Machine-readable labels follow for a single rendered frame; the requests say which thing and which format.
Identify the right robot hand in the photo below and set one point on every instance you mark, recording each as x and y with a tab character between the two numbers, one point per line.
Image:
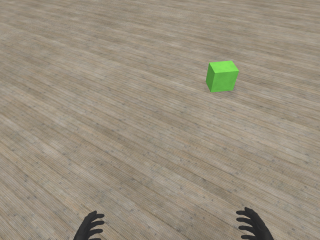
258	228

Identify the left robot hand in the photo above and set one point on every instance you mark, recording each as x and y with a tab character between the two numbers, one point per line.
84	232

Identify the carton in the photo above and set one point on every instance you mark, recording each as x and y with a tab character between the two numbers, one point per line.
221	76

